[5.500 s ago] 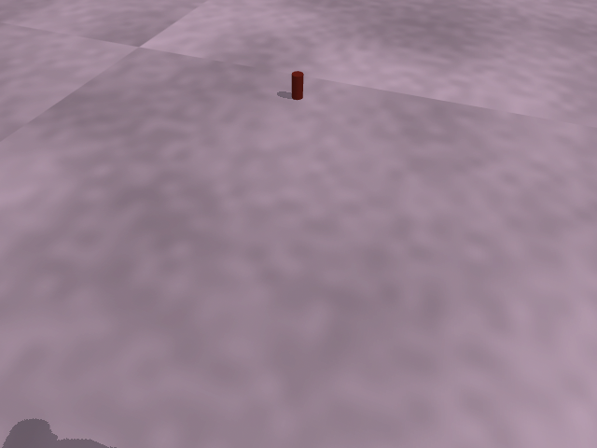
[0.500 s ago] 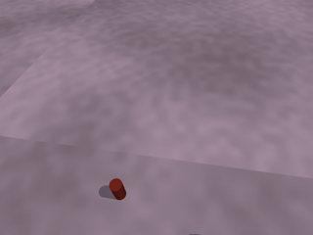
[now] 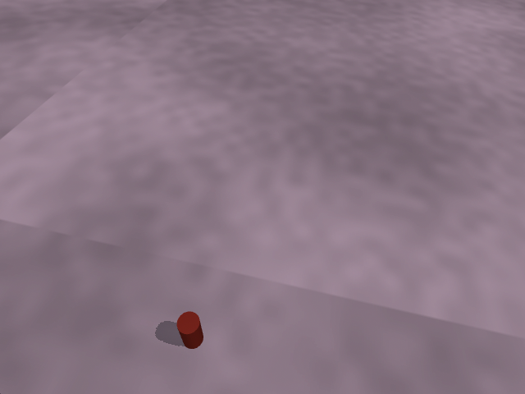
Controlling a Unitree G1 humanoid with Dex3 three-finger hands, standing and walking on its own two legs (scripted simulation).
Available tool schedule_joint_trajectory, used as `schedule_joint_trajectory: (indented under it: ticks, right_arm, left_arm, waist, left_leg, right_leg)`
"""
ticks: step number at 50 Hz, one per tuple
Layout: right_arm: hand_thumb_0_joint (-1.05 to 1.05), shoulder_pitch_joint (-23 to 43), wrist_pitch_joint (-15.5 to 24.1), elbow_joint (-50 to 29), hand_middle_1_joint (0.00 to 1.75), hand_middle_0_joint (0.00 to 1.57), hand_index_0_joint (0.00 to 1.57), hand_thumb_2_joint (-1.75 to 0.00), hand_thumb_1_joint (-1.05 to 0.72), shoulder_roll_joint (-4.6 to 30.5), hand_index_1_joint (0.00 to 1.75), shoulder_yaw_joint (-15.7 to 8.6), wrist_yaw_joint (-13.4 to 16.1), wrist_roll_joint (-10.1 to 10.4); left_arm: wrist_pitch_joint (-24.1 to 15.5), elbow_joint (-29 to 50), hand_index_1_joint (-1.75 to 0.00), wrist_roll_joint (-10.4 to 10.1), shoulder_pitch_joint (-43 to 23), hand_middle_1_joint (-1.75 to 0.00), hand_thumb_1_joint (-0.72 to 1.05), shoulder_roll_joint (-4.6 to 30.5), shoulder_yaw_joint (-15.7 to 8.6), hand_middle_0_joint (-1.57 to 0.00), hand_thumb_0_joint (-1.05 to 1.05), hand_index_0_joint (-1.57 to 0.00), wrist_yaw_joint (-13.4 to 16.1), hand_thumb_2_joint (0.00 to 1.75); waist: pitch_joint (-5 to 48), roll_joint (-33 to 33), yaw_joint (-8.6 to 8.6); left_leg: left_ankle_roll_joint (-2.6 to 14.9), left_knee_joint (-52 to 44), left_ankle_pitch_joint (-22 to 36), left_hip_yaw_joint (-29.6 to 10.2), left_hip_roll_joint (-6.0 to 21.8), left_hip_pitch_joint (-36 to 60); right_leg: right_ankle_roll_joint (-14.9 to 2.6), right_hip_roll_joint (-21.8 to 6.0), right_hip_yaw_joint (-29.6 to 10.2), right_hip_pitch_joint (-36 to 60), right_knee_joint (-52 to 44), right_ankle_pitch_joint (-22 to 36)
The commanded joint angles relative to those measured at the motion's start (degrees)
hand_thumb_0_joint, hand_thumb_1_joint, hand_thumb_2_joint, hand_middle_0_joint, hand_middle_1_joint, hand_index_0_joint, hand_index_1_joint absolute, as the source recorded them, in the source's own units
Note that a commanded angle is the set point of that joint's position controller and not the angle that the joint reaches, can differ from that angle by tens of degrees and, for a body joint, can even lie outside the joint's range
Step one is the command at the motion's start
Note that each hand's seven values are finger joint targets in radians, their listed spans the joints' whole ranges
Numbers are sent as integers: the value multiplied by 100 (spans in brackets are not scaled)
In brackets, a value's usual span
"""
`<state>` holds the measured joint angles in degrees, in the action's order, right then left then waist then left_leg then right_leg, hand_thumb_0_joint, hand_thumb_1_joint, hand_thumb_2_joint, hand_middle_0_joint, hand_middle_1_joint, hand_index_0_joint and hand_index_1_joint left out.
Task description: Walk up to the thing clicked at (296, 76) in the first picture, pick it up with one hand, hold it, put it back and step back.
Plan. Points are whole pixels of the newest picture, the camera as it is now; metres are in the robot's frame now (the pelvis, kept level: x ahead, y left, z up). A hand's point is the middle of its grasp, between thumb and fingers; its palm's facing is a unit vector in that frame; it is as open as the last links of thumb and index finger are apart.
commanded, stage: walk up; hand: left
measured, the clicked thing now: (190, 330) +0.45 +0.21 -0.69
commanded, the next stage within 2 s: stand in 1.08 s
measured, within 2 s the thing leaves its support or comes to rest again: neither
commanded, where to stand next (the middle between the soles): +0.12 +0.00 m, yaw +0 degrees
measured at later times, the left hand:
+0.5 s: hand out of the picture +0.10 +0.25 -0.14, palm faces +0.01 -0.94 -0.33, open 7.4 cm
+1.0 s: hand out of the picture +0.10 +0.24 -0.14, palm faces +0.01 -0.95 -0.32, open 7.4 cm
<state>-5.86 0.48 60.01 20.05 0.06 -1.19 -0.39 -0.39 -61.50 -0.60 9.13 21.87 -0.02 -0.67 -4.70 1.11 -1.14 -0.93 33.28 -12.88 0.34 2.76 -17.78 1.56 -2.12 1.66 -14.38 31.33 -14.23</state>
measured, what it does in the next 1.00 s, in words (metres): stands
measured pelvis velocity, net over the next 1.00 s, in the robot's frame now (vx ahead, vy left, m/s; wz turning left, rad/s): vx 0.02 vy -0.01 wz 0.01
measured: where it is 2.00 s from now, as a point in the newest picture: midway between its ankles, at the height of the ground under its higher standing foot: outside the picture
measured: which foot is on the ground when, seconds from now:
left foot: down 0.00-1.00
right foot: down 0.00-1.00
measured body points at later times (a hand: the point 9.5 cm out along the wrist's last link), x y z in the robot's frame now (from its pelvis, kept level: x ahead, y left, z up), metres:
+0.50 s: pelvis +0.01 -0.01 +0.02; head +0.02 -0.01 +0.47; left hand +0.10 +0.30 -0.12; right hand +0.12 -0.31 -0.11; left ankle +0.06 +0.13 -0.73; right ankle +0.03 -0.14 -0.73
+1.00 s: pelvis +0.02 -0.01 +0.02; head +0.03 -0.01 +0.47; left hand +0.10 +0.29 -0.12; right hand +0.10 -0.31 -0.12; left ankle +0.06 +0.13 -0.73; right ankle +0.03 -0.14 -0.73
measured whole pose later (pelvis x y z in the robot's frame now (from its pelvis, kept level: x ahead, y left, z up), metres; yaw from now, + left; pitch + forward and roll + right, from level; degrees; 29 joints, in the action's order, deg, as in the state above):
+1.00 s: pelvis +0.02 -0.01 +0.02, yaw +1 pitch -2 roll +0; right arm -4.5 0.4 67.3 19.7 -0.4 -0.8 -0.5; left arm -0.2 -66.3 0.1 4.7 19.5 -1.3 -0.7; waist -3.3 -0.2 0.4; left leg -1.8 19.6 -7.3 0.1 2.6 -10.1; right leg 1.4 -2.0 2.5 -7.1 18.9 -9.6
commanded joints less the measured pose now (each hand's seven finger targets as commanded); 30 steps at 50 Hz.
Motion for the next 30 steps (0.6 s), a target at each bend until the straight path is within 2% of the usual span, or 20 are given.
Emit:
schedule_joint_trajectory:
  ticks: [1, 2, 5, 12, 18, 24, 27, 30]
  right_arm:
    - [0, 441, 158, -211, 30, 20, 20, -90, -90, 1365, 30, -240, 94, 69]
    - [0, 458, 164, -154, 30, 20, 20, -90, -90, 1341, 30, -243, 95, 81]
    - [0, 550, 150, -13, 30, 20, 20, -90, -90, 1283, 30, -240, 102, 102]
    - [0, 674, 109, 235, 30, 20, 20, -90, -90, 1251, 30, -249, 104, 95]
    - [0, 768, 101, 355, 30, 20, 20, -90, -90, 1227, 30, -227, 100, 61]
    - [0, 700, 120, 407, 30, 20, 20, -90, -90, 1237, 30, -217, 102, 29]
    - [0, 732, 121, 390, 30, 20, 20, -90, -90, 1250, 30, -220, 101, 26]
    - [0, 636, 129, 389, 30, 20, 20, -90, -90, 1236, 30, -227, 101, 20]
  left_arm:
    - [-182, 122, -30, 19, -346, -30, 90, 1196, -219, -20, 0, -20, 56, 90]
    - [-191, 63, -30, 17, -373, -30, 90, 1186, -212, -20, 0, -20, 58, 90]
    - [-200, -55, -30, 21, -469, -30, 90, 1157, -202, -20, 0, -20, 64, 90]
    - [-172, -228, -30, 33, -610, -30, 90, 1081, -207, -20, 0, -20, 67, 90]
    - [-130, -293, -30, 52, -664, -30, 90, 1048, -231, -20, 0, -20, 64, 90]
    - [-104, -264, -30, 73, -758, -30, 90, 1047, -270, -20, 0, -20, 55, 90]
    - [-92, -259, -30, 83, -728, -30, 90, 1035, -273, -20, 0, -20, 50, 90]
    - [-97, -222, -30, 92, -726, -30, 90, 1030, -286, -20, 0, -20, 46, 90]
  waist:
    - [587, -453, 89]
    - [680, -414, 99]
    - [810, -204, 126]
    - [817, 2, 110]
    - [629, -49, 68]
    - [650, -170, 87]
    - [585, -235, 79]
    - [709, -192, 99]
  left_leg:
    - [292, -1188, -197, -775, 524, 498]
    - [278, -1131, 147, -720, 511, 650]
    - [259, -1118, 650, -599, 492, 930]
    - [205, -1368, 902, -496, 490, 1179]
    - [157, -1630, 636, -507, 474, 1042]
    - [135, -1780, 492, -554, 490, 870]
    - [138, -1870, 182, -602, 492, 795]
    - [143, -1802, 407, -556, 500, 928]
  right_leg:
    - [-348, -462, -607, 95, -922, 327]
    - [-344, -493, -593, 145, -953, 484]
    - [-305, -570, -599, 276, -1199, 742]
    - [-245, -638, -540, 447, -1497, 843]
    - [-209, -603, -517, 473, -1621, 541]
    - [-222, -574, -480, 681, -1629, 505]
    - [-219, -550, -466, 652, -1651, 362]
    - [-232, -551, -469, 693, -1646, 433]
